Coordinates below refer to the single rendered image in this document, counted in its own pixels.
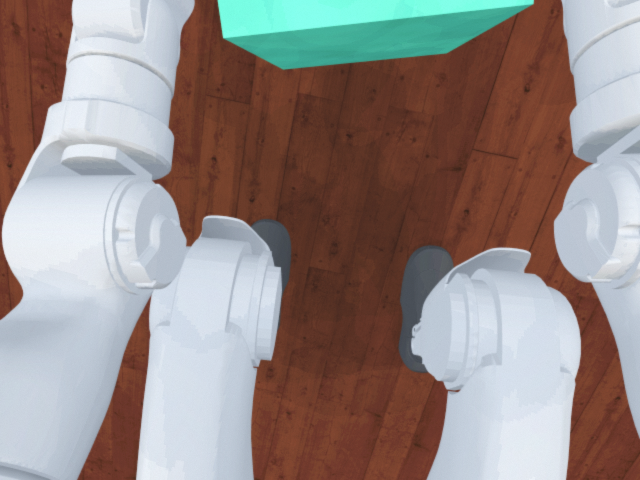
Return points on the robot thigh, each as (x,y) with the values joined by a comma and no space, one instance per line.
(495,336)
(197,409)

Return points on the robot right upper arm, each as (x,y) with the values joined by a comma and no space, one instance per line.
(597,236)

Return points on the robot left upper arm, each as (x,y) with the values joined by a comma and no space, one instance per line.
(88,251)

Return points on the right robot thigh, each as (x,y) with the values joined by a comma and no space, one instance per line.
(495,336)

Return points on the robot left forearm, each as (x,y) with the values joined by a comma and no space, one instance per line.
(114,115)

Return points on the robot right forearm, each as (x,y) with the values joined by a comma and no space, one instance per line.
(603,38)

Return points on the carton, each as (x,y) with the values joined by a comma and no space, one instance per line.
(307,33)

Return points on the left robot thigh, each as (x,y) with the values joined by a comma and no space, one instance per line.
(197,409)

